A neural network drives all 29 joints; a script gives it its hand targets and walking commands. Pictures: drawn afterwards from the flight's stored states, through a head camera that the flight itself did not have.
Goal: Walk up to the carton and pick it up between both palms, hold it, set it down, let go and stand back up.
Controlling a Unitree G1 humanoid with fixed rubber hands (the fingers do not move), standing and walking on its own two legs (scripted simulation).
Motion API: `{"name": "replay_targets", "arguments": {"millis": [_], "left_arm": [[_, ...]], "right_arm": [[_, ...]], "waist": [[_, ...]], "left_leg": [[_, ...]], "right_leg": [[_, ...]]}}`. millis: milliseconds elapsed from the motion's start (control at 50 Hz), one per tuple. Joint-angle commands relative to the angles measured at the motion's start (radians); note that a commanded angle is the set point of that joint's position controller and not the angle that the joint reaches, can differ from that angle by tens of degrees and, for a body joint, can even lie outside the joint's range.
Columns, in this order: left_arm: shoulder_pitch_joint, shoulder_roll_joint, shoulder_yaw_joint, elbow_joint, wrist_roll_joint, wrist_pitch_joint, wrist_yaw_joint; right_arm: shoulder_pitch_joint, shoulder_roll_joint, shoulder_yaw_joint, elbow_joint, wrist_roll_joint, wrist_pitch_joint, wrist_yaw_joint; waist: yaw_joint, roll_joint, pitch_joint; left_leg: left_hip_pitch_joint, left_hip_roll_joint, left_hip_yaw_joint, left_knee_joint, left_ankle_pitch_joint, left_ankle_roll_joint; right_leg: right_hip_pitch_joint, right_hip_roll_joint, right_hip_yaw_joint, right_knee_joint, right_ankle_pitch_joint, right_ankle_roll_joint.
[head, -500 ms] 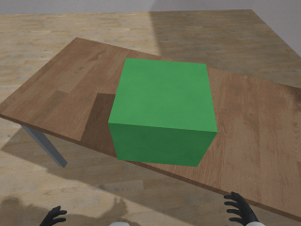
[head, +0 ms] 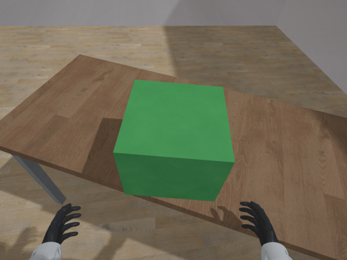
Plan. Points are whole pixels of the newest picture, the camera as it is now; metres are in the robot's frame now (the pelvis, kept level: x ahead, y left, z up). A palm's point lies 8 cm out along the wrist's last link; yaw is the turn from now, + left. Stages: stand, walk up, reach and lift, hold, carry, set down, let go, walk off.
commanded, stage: reach and lift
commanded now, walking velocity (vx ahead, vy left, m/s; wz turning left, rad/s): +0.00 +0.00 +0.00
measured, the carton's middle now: (174, 140) +0.44 +0.02 -0.04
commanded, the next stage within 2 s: none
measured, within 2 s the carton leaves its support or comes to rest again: neither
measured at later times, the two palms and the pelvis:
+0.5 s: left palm (71, 223) +0.19 +0.25 -0.05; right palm (273, 231) +0.19 -0.22 -0.04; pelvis +0.02 +0.00 +0.00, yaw +0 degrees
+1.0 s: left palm (75, 190) +0.25 +0.25 -0.02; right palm (263, 204) +0.24 -0.20 -0.01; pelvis +0.00 +0.01 -0.01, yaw -1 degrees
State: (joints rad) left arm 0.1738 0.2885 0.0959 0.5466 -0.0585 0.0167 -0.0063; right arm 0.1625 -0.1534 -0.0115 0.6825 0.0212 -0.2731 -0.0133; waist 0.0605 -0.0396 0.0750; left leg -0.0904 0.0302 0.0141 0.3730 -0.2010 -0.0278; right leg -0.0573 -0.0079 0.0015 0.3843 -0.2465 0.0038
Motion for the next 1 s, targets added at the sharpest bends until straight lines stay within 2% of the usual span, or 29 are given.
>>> {"name": "replay_targets", "arguments": {"millis": [0,20,40,60,80,120,140,160,180,220,240,260,280,300,340,400,440,460,480,500,560,600,640,720,800,840,880,940,980], "left_arm": [[-0.041,0.073,-0.022,-0.117,-0.027,-0.118,-0.015],[-0.007,0.064,-0.031,-0.101,-0.019,-0.128,-0.017],[0.004,0.064,-0.031,-0.132,-0.022,-0.147,-0.02],[0.023,0.054,-0.039,-0.113,-0.023,-0.16,-0.023],[0.035,0.056,-0.037,-0.114,-0.025,-0.178,-0.026],[0.041,0.069,-0.025,-0.108,-0.027,-0.217,-0.023],[0.024,0.067,-0.036,-0.117,-0.029,-0.235,-0.016],[0.033,0.067,-0.028,-0.115,-0.035,-0.252,-0.014],[0.027,0.069,-0.028,-0.099,-0.039,-0.269,-0.011],[0.032,0.054,-0.047,-0.11,-0.038,-0.302,-0.004],[0.029,0.045,-0.054,-0.108,-0.034,-0.316,0.004],[0.04,0.042,-0.05,-0.093,-0.034,-0.325,0.005],[0.03,0.048,-0.047,-0.095,-0.035,-0.338,0.004],[0.035,0.045,-0.047,-0.084,-0.033,-0.345,0.006],[0.044,0.039,-0.052,-0.061,-0.046,-0.369,0.0],[0.025,0.066,-0.04,-0.056,-0.061,-0.408,-0.016],[0.004,0.081,-0.018,-0.012,-0.062,-0.429,-0.028],[-0.004,0.08,0.003,0.008,-0.069,-0.441,-0.041],[-0.01,0.088,0.0,0.004,-0.068,-0.459,-0.052],[-0.028,0.092,0.003,-0.005,-0.074,-0.478,-0.057],[-0.073,0.101,-0.027,-0.046,-0.101,-0.531,-0.061],[-0.109,0.105,-0.06,-0.042,-0.134,-0.55,-0.064],[-0.148,0.106,-0.088,-0.008,-0.17,-0.556,-0.068],[-0.256,0.116,-0.118,0.077,-0.228,-0.529,-0.065],[-0.363,0.134,-0.135,0.09,-0.244,-0.476,-0.019],[-0.384,0.134,-0.143,0.067,-0.247,-0.459,0.01],[-0.387,0.133,-0.137,0.052,-0.235,-0.439,0.029],[-0.371,0.127,-0.099,0.043,-0.191,-0.392,0.025],[-0.364,0.125,-0.071,0.021,-0.167,-0.356,0.009]], "right_arm": [[-0.015,-0.092,-0.042,-0.005,0.026,-0.066,-0.009],[-0.006,-0.1,-0.045,0.028,0.031,-0.071,-0.009],[-0.003,-0.105,-0.047,0.032,0.046,-0.087,-0.008],[-0.007,-0.12,-0.049,0.039,0.051,-0.102,-0.004],[-0.021,-0.13,-0.055,0.024,0.052,-0.119,-0.003],[-0.03,-0.127,-0.053,0.003,0.056,-0.149,0.001],[-0.049,-0.135,-0.059,0.007,0.062,-0.163,0.005],[-0.061,-0.137,-0.054,-0.013,0.066,-0.176,0.012],[-0.066,-0.136,-0.045,-0.011,0.074,-0.185,0.016],[-0.057,-0.137,-0.043,-0.018,0.098,-0.215,0.028],[-0.056,-0.138,-0.04,-0.015,0.103,-0.226,0.033],[-0.026,-0.134,-0.028,0.026,0.12,-0.229,0.037],[-0.042,-0.137,-0.022,0.009,0.131,-0.24,0.042],[-0.038,-0.137,-0.013,0.015,0.147,-0.247,0.046],[-0.033,-0.127,0.017,-0.014,0.171,-0.266,0.046],[-0.011,-0.114,0.038,-0.007,0.204,-0.289,0.032],[-0.011,-0.107,0.049,0.019,0.2,-0.295,0.022],[-0.018,-0.073,0.116,0.022,0.233,-0.314,0.02],[-0.025,-0.095,0.105,0.045,0.251,-0.331,0.019],[-0.034,-0.093,0.116,0.051,0.259,-0.345,0.017],[-0.075,-0.109,0.082,0.045,0.264,-0.386,0.008],[-0.108,-0.115,0.053,0.033,0.252,-0.396,0.005],[-0.144,-0.115,0.027,0.027,0.228,-0.392,0.003],[-0.254,-0.111,0.003,0.018,0.173,-0.337,0.0],[-0.357,-0.116,0.011,-0.029,0.177,-0.248,0.009],[-0.371,-0.119,0.019,-0.052,0.207,-0.221,0.015],[-0.366,-0.129,0.031,-0.049,0.24,-0.197,0.02],[-0.342,-0.147,0.06,-0.006,0.285,-0.165,0.014],[-0.341,-0.164,0.079,0.006,0.307,-0.15,0.002]], "waist": [[-0.07,0.075,-0.079],[-0.071,0.089,-0.062],[-0.071,0.087,-0.1],[-0.076,0.078,-0.09],[-0.066,0.054,-0.104],[-0.047,0.045,-0.097],[-0.045,0.057,-0.092],[-0.026,0.034,-0.092],[-0.022,0.025,-0.095],[-0.018,0.051,-0.107],[-0.008,0.07,-0.09],[-0.014,0.08,-0.087],[-0.008,0.071,-0.072],[-0.004,0.088,-0.072],[-0.005,0.067,-0.082],[-0.017,0.082,-0.08],[-0.022,0.059,-0.054],[0.032,0.093,-0.112],[0.005,0.094,-0.113],[0.008,0.098,-0.12],[-0.033,0.087,-0.12],[-0.06,0.062,-0.11],[-0.073,0.028,-0.095],[-0.056,-0.016,-0.073],[-0.028,0.017,-0.106],[-0.023,0.057,-0.147],[-0.02,0.107,-0.186],[-0.014,0.154,-0.216],[-0.011,0.154,-0.229]], "left_leg": [[0.147,-0.048,0.05,-0.016,0.211,-0.026],[0.161,-0.044,0.044,-0.014,0.256,-0.038],[0.187,-0.042,0.033,-0.002,0.314,-0.045],[0.199,-0.041,0.03,-0.002,0.344,-0.053],[0.195,-0.043,0.026,0.005,0.393,-0.055],[0.174,-0.048,0.028,0.011,0.419,-0.052],[0.161,-0.04,0.022,0.012,0.425,-0.056],[0.154,-0.043,0.027,0.019,0.43,-0.054],[0.144,-0.04,0.019,0.02,0.438,-0.046],[0.151,-0.035,0.018,0.027,0.458,-0.057],[0.135,-0.033,0.018,0.023,0.463,-0.062],[0.151,-0.036,0.019,0.03,0.454,-0.062],[0.136,-0.036,0.018,0.026,0.443,-0.056],[0.137,-0.038,0.017,0.031,0.452,-0.059],[0.129,-0.047,0.022,0.038,0.422,-0.049],[0.082,-0.059,0.027,0.043,0.376,-0.037],[0.066,-0.063,0.029,0.04,0.318,-0.03],[0.081,-0.077,0.037,0.071,0.378,-0.042],[0.073,-0.078,0.036,0.074,0.375,-0.049],[0.067,-0.078,0.035,0.081,0.371,-0.05],[0.05,-0.067,0.031,0.096,0.332,-0.049],[0.034,-0.06,0.026,0.104,0.26,-0.036],[0.005,-0.054,0.02,0.107,0.163,-0.017],[-0.077,-0.041,0.016,0.089,-0.043,0.017],[-0.105,-0.023,0.003,0.035,-0.131,0.015],[-0.08,-0.017,-0.002,0.022,-0.097,-0.002],[-0.031,-0.015,-0.001,0.025,0.008,-0.026],[0.052,-0.022,0.007,0.041,0.213,-0.055],[0.098,-0.03,0.011,0.056,0.333,-0.062]], "right_leg": [[-0.117,0.018,-0.022,-0.127,0.062,-0.007],[-0.113,0.028,-0.029,-0.128,0.089,-0.014],[-0.106,0.033,-0.033,-0.127,0.126,-0.014],[-0.102,0.046,-0.044,-0.132,0.128,-0.018],[-0.094,0.052,-0.048,-0.132,0.15,-0.016],[-0.082,0.058,-0.042,-0.13,0.156,-0.017],[-0.084,0.061,-0.045,-0.124,0.137,-0.022],[-0.084,0.065,-0.041,-0.123,0.14,-0.023],[-0.081,0.061,-0.037,-0.121,0.149,-0.027],[-0.086,0.061,-0.036,-0.112,0.164,-0.03],[-0.084,0.064,-0.033,-0.112,0.143,-0.039],[-0.085,0.059,-0.027,-0.113,0.14,-0.039],[-0.085,0.059,-0.02,-0.108,0.144,-0.042],[-0.091,0.054,-0.019,-0.103,0.162,-0.041],[-0.077,0.048,-0.004,-0.099,0.179,-0.037],[-0.068,0.024,0.021,-0.08,0.223,-0.021],[-0.079,0.015,0.027,-0.07,0.224,-0.011],[-0.042,0.011,0.032,-0.041,0.338,-0.003],[-0.046,0.01,0.032,-0.03,0.368,0.007],[-0.049,0.009,0.034,-0.022,0.367,0.009],[-0.091,0.022,0.033,-0.017,0.287,0.006],[-0.147,0.03,0.028,-0.019,0.188,-0.001],[-0.204,0.031,0.022,-0.018,0.071,-0.007],[-0.245,0.018,0.017,-0.011,-0.135,-0.016],[-0.192,0.014,0.012,0.0,-0.181,-0.029],[-0.178,0.018,0.01,0.006,-0.139,-0.035],[-0.17,0.026,0.006,0.005,-0.068,-0.043],[-0.149,0.037,0.003,-0.016,0.05,-0.051],[-0.132,0.041,0.007,-0.033,0.13,-0.049]]}}
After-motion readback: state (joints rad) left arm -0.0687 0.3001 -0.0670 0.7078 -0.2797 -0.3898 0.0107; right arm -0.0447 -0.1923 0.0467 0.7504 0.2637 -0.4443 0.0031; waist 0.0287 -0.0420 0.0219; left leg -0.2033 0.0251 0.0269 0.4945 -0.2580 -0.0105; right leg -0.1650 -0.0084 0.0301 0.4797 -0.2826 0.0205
